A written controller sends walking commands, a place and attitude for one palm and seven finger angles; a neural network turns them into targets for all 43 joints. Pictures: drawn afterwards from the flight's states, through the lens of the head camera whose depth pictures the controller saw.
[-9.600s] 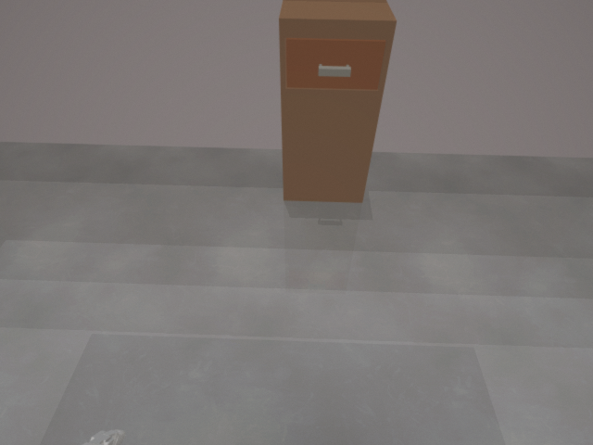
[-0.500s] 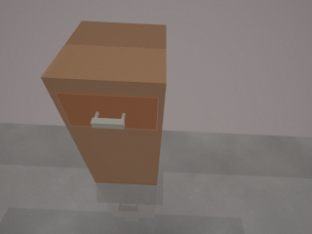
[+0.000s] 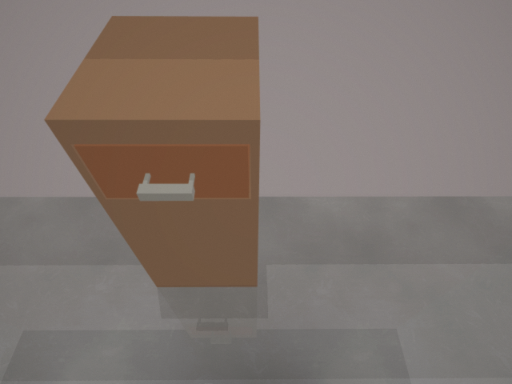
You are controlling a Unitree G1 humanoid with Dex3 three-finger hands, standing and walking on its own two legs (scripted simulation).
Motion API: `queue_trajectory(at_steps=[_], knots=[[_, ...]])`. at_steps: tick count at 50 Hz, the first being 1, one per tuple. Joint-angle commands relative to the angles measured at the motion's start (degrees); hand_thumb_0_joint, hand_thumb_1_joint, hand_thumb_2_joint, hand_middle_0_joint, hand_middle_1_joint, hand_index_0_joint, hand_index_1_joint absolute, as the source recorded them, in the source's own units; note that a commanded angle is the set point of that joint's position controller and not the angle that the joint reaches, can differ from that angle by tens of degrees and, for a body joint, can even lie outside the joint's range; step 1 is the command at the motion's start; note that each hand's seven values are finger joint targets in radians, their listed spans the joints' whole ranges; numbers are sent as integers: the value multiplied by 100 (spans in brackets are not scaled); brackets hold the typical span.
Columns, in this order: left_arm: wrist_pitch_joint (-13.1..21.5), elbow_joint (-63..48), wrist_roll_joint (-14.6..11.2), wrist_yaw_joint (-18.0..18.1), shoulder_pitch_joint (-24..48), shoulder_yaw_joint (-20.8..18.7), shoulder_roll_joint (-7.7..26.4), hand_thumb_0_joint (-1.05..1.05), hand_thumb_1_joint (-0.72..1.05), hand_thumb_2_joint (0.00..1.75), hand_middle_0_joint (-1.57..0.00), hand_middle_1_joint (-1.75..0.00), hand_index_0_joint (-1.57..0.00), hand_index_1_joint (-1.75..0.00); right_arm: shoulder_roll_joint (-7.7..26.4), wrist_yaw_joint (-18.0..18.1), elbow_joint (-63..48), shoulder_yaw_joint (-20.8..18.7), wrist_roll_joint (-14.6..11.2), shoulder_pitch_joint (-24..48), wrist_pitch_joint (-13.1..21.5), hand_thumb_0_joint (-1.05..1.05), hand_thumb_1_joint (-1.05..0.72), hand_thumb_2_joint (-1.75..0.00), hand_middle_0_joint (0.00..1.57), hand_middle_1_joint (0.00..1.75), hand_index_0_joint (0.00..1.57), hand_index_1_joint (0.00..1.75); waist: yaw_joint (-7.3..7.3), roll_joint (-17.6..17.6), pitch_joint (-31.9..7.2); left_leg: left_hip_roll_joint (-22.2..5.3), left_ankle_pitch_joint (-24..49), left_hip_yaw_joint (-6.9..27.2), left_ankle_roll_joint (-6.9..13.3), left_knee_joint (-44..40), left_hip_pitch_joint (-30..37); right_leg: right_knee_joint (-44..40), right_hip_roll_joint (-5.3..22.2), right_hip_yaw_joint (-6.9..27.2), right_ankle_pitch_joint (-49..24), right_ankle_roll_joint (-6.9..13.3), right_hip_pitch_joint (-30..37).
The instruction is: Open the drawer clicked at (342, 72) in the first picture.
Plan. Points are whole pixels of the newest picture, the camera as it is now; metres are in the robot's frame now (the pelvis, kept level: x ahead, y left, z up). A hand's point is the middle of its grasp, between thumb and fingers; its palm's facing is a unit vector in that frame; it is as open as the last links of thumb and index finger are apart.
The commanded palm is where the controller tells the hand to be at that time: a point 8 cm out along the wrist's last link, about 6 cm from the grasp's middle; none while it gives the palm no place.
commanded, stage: come to a stop and stand still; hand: left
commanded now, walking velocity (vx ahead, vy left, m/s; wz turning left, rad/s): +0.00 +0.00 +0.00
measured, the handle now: (168, 184) +0.52 +0.22 -0.07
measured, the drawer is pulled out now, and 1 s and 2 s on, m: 0.00 0.00 0.00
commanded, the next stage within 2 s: look again from close up in 0.30 s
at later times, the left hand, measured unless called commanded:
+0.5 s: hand out of the picture -0.02 +0.18 -0.16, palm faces +0.02 -0.98 -0.21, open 7.4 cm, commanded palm none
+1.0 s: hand out of the picture +0.01 +0.14 -0.17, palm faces +0.03 -0.99 -0.15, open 7.4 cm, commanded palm none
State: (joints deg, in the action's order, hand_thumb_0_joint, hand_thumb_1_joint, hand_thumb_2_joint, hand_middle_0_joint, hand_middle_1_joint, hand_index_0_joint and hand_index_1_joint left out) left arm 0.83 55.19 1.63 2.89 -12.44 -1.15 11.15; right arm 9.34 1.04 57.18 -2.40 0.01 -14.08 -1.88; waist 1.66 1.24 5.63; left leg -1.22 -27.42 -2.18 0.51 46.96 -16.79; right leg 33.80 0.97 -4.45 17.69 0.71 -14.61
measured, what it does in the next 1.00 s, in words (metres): steps on the spot: left foot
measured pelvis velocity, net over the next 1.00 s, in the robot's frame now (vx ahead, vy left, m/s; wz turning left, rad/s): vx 0.03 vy -0.01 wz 0.00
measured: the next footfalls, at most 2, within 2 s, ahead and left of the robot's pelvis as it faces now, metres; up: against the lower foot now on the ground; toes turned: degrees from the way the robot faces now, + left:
left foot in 0.08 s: +0.05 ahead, +0.11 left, +0.00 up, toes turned -1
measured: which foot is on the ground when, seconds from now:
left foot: up 0.00-0.06, down 0.08-1.00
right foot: down 0.00-1.00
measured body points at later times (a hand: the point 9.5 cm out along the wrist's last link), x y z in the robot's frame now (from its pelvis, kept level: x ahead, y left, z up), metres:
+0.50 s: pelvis +0.00 +0.01 +0.01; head +0.00 +0.00 +0.46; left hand -0.02 +0.23 -0.14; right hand +0.00 -0.22 -0.15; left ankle +0.01 +0.10 -0.73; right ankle +0.00 -0.11 -0.73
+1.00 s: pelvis +0.03 -0.01 +0.01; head +0.03 +0.00 +0.46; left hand +0.01 +0.20 -0.15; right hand +0.02 -0.22 -0.15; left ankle +0.01 +0.10 -0.73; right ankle +0.00 -0.11 -0.73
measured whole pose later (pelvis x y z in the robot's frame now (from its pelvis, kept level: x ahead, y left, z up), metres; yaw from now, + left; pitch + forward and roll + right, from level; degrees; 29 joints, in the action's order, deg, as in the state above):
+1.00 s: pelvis +0.03 -0.01 +0.01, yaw +0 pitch -1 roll +0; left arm 1.5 63.9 1.1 2.2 -19.3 1.1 6.4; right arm 7.0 1.6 65.4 0.7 0.6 -17.7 0.9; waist -0.5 -0.6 0.3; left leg -0.4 -16.1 -3.5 0.7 26.3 -9.6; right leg 27.0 1.2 -4.2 16.8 0.7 -9.7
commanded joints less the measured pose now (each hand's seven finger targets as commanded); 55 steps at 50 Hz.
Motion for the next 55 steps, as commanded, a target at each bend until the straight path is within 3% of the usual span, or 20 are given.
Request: queue_trajectory(at_steps=[1,2,3,4,5,6,7,9,13,16,20,24,29,43,51,52,53,54,55], knots=[[-10,-352,-63,16,-105,-141,838,0,90,90,-20,-30,-20,-30,214,-23,-327,-4,47,-593,129,0,-90,-90,20,30,20,30,137,-422,-866,92,938,-200,-49,-1290,481,-606,1158,749,-2666,678,225],[-43,-314,-111,-10,-66,-117,786,0,90,90,-20,-30,-20,-30,259,-26,-252,19,64,-702,166,0,-90,-90,20,30,20,30,177,-51,-635,36,1408,-63,-41,-1726,803,-590,935,713,-1369,469,-277],[-85,-319,-149,-34,-84,-97,634,0,90,90,-20,-30,-20,-30,442,-21,-270,5,98,-692,217,0,-90,-90,20,30,20,30,94,529,-405,-370,1641,465,108,-2079,641,-520,572,549,-368,239,-528],[-111,-334,-156,-56,-196,-74,481,0,90,90,-20,-30,-20,-30,664,-10,-382,-7,142,-500,241,0,-90,-90,20,30,20,30,-65,946,-160,-869,1424,991,312,-2592,38,-491,292,313,107,70,-343],[-107,-299,-114,-78,-330,-57,423,0,90,90,-20,-30,-20,-30,767,-10,-478,-7,158,-343,240,0,-90,-90,20,30,20,30,-184,777,44,-1049,776,1206,447,-2907,-578,-529,228,214,119,27,33],[-120,-255,-71,-79,-338,-50,366,0,90,90,-20,-30,-20,-30,739,-14,-492,18,160,-166,221,0,-90,-90,20,30,20,30,-226,647,298,-834,133,1096,383,-3027,-871,-564,170,254,128,72,145],[-113,-190,-47,-95,-375,-34,364,0,90,90,-20,-30,-20,-30,704,-14,-473,43,143,-90,226,0,-90,-90,20,30,20,30,-244,566,452,-694,-13,1010,318,-3060,-953,-628,224,313,0,95,156],[-72,-88,-50,-110,-523,-17,340,0,90,90,-20,-30,-20,-30,656,-6,-449,69,138,-193,243,0,-90,-90,20,30,20,30,-221,305,394,-570,-23,896,276,-3080,-759,-847,277,438,-61,129,129],[-8,-17,-60,-122,-601,7,362,0,90,90,-20,-30,-20,-30,666,-3,-306,94,122,-445,281,0,-90,-90,20,30,20,30,-149,-112,-82,-526,352,769,269,-3003,-195,-1075,374,496,-116,104,183],[8,56,-58,-131,-660,20,339,0,90,90,-20,-30,-20,-30,686,-7,-197,118,120,-527,293,0,-90,-90,20,30,20,30,-132,-58,-232,-520,359,769,276,-3072,-36,-1144,404,497,-14,93,164],[34,207,-61,-133,-770,52,314,0,90,90,-20,-30,-20,-30,636,-7,-55,161,107,-580,297,0,-90,-90,20,30,20,30,-118,-67,-111,-471,507,696,259,-3051,15,-1238,448,553,15,104,58],[88,383,-75,-123,-939,92,255,0,90,90,-20,-30,-20,-30,552,4,139,213,77,-651,322,0,-90,-90,20,30,20,30,-134,-289,-160,-398,1124,525,248,-2808,174,-1313,547,654,-273,124,114],[123,594,-88,-99,-1086,123,203,0,90,90,-20,-30,-20,-30,458,27,376,253,55,-728,353,0,-90,-90,20,30,20,30,-149,-240,-300,-412,1760,417,236,-2637,393,-1218,563,624,-820,125,249],[111,765,-81,-57,-1198,120,31,0,90,90,-20,-30,-20,-30,249,73,662,261,58,-715,347,0,-90,-90,20,30,20,30,-197,-97,-36,-403,1967,340,206,-2545,365,-1199,542,582,-1062,152,271],[116,765,-82,-52,-1211,110,19,0,90,90,-20,-30,-20,-30,239,96,697,255,57,-762,362,0,-90,-90,20,30,20,30,-190,-168,-201,-446,2303,322,213,-2496,551,-1149,537,542,-1460,150,424],[192,934,-34,166,-1469,57,362,0,90,90,-20,-30,-20,-30,473,48,217,194,1,30,393,0,-90,-90,20,30,20,30,-435,-544,229,-456,2214,113,-47,-1238,-73,-1250,913,1017,-3881,-26,117],[1166,-7946,475,142,3013,701,1607,0,88,89,-20,-32,-20,-32,1390,309,-1837,228,-334,-91,1231,0,-90,-90,20,30,20,30,208,1241,-2631,39,3004,-9,245,-2326,1607,-591,203,1043,-2665,217,564],[627,-6205,627,628,812,214,1435,0,85,88,-20,-33,-20,-33,934,570,-1429,208,-279,463,1765,0,-90,-90,20,30,20,30,-270,1968,-2317,-168,3968,81,183,-2302,1874,-262,34,476,-1301,290,240],[244,-6085,338,969,553,191,1045,0,83,87,-21,-34,-21,-34,977,603,-1068,27,-335,317,1952,0,-90,-90,20,30,20,30,-117,1556,-1753,-220,3311,104,1,-2294,1294,-192,-35,193,-474,176,-213]])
